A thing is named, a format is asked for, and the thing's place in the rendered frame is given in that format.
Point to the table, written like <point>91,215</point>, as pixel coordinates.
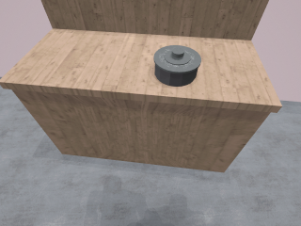
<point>90,82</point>

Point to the lid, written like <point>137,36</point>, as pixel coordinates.
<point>164,60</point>

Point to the knob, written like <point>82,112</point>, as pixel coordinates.
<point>177,52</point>

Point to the pot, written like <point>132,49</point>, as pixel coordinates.
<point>174,79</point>

